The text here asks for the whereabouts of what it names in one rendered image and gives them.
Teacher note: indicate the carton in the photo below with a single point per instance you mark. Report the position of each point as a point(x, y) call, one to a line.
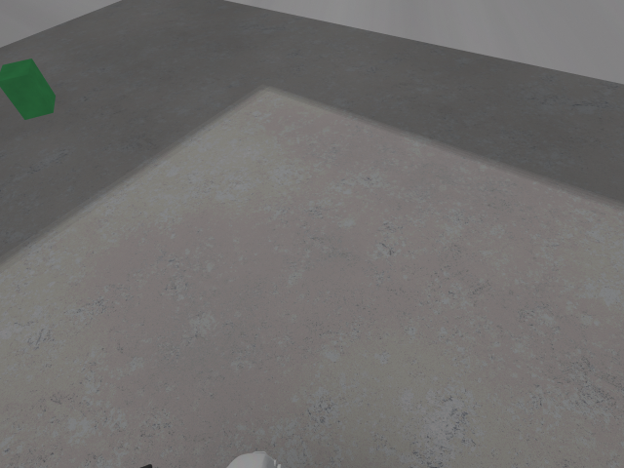
point(27, 89)

